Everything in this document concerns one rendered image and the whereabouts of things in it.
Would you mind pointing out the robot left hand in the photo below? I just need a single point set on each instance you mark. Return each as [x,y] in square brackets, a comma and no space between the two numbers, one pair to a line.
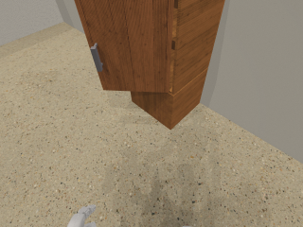
[78,219]

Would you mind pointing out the cupboard door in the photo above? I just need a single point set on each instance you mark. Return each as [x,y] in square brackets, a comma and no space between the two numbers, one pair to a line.
[134,40]

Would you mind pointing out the handle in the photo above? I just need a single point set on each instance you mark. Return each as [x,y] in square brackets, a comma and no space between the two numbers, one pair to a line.
[96,58]

